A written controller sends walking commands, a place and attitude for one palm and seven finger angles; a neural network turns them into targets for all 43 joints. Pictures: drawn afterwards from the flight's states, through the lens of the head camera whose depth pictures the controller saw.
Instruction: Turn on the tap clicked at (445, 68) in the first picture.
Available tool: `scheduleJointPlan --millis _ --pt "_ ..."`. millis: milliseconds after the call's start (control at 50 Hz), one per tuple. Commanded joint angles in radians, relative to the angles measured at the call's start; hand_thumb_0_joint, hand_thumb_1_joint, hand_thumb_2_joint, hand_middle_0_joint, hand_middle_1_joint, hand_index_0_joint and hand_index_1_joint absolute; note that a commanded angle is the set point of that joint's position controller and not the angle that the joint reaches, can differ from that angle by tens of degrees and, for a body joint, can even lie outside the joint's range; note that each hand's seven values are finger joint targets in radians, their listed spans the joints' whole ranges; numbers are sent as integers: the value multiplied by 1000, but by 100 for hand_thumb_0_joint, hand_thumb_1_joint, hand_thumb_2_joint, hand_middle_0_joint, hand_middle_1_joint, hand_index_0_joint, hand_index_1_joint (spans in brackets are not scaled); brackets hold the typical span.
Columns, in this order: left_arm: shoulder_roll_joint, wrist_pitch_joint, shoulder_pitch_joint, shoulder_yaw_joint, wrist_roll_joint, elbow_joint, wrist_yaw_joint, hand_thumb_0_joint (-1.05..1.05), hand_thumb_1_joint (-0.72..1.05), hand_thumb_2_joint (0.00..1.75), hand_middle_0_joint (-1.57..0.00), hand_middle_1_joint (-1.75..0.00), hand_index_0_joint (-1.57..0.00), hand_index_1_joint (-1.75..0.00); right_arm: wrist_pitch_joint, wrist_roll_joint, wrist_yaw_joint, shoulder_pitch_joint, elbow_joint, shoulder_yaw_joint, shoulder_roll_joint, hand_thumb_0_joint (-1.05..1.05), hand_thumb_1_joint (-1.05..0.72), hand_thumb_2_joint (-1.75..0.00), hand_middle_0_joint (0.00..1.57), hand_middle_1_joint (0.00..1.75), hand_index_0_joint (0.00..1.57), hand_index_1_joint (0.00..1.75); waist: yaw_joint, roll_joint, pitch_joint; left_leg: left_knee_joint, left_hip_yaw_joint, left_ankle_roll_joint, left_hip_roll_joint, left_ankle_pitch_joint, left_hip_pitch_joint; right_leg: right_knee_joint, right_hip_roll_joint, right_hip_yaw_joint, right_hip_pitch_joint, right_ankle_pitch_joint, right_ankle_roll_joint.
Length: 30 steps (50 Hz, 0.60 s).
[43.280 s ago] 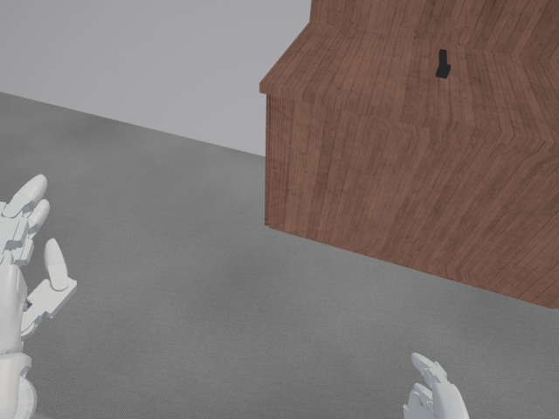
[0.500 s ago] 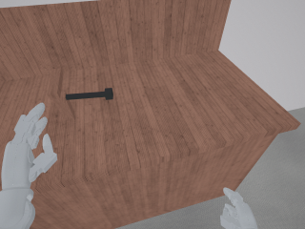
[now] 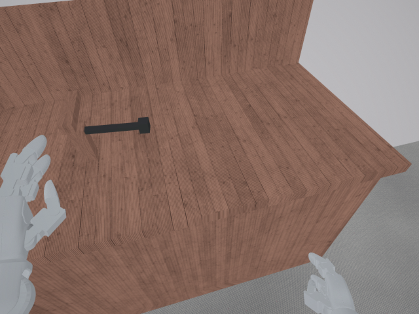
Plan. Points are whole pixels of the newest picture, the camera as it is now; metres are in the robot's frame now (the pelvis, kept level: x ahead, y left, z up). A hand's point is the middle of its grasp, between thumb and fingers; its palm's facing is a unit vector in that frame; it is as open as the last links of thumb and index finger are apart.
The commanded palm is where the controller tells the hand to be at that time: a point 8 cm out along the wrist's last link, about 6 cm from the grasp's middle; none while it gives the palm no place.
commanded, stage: step back with the hand held close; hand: left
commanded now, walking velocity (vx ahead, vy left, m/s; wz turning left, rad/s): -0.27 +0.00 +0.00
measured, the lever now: (144, 125) +0.50 +0.23 +0.09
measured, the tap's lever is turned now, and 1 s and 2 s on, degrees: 81 81 81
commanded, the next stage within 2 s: stop stepping back and stand still in 1.28 s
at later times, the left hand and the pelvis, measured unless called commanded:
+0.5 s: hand (24, 254) +0.14 +0.27 +0.15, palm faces +0.38 -0.81 -0.44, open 7.4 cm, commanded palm +0.09 +0.30 +0.17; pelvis -0.07 +0.03 -0.01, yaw -1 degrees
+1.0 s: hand (3, 298) +0.09 +0.25 +0.16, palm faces +0.43 -0.81 -0.40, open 7.4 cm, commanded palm +0.04 +0.29 +0.17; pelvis -0.12 +0.01 -0.02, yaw -1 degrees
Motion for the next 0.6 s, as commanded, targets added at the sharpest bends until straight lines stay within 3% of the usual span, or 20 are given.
scheduleJointPlan --millis 0,60,100,140,180,200,280,300,340,420,460,520,580 --pt "176 -78 -63 123 10 -198 11 0 90 90 -20 -30 -20 -30 -15 3 -9 -120 -185 -40 -95 0 -90 -90 20 30 20 30 -31 -65 -108 20 -44 27 39 194 13 -26 -140 138 -95 397 0" --pt "155 -74 32 111 8 -208 14 0 90 90 -20 -30 -20 -30 2 11 -12 -95 -211 -54 -102 0 -90 -90 20 30 20 30 -28 -33 -208 26 -34 26 66 296 32 30 -136 114 -70 409 12" --pt "177 -74 53 127 12 -262 20 0 90 90 -20 -30 -20 -30 9 12 -14 -103 -224 -56 -107 0 -90 -90 20 30 20 30 -25 -27 -244 20 -47 27 77 343 32 58 -129 104 -67 384 14" --pt "191 -72 85 144 10 -281 27 0 90 90 -20 -30 -20 -30 16 14 -18 -96 -240 -60 -104 0 -90 -90 20 30 20 30 -26 -80 -246 24 -57 28 84 335 5 68 -123 98 -81 347 19" --pt "218 -74 79 166 12 -320 37 0 90 90 -20 -30 -20 -30 18 16 -21 -97 -245 -64 -103 0 -90 -90 20 30 20 30 -30 -90 -226 26 -67 26 83 273 -39 70 -128 112 -103 308 16" --pt "249 -79 75 194 16 -350 44 0 90 90 -20 -30 -20 -30 17 14 -24 -103 -244 -64 -106 0 -90 -90 20 30 20 30 -29 -56 -234 17 -72 28 87 259 -46 78 -129 115 -104 287 14" --pt "226 -87 83 186 19 -356 59 0 90 90 -20 -30 -20 -30 7 16 -27 -89 -241 -67 -107 0 -90 -90 20 30 20 30 -34 -2 -183 -15 -106 32 102 110 -148 98 -106 109 -130 145 13" --pt "240 -89 80 200 24 -374 64 0 90 90 -20 -30 -20 -30 3 14 -29 -94 -239 -68 -113 0 -90 -90 20 30 20 30 -34 43 -191 -35 -118 36 109 84 -158 110 -100 106 -123 118 13" --pt "211 -95 87 182 26 -360 67 0 90 90 -20 -30 -20 -30 -6 16 -28 -82 -238 -67 -113 0 -90 -90 20 30 20 30 -37 66 -170 -68 -136 45 125 -48 -214 137 -82 93 -129 29 19" --pt "176 -94 74 157 37 -329 71 0 90 90 -20 -30 -20 -30 -19 17 -28 -64 -231 -65 -121 0 -90 -90 20 30 20 30 -48 53 -115 -110 -169 58 137 -292 -333 154 -68 93 -132 -77 24" --pt "174 -96 63 159 47 -305 73 0 90 90 -20 -30 -20 -30 -25 18 -28 -57 -228 -67 -124 0 -90 -90 20 30 20 30 -48 13 -101 -104 -180 68 142 -373 -390 158 -65 102 -124 -120 27" --pt "178 -98 12 147 54 -330 77 0 90 90 -20 -30 -20 -30 -30 18 -28 -44 -219 -66 -118 0 -90 -90 20 30 20 30 -56 -62 -98 -29 -156 60 112 -367 -350 95 -96 142 -201 -184 11" --pt "186 -98 -5 145 50 -349 87 0 90 90 -20 -30 -20 -30 -40 14 -25 -32 -206 -62 -111 0 -90 -90 20 30 20 30 -62 -121 -109 91 -129 42 73 -302 -270 41 -159 197 -307 -199 -24"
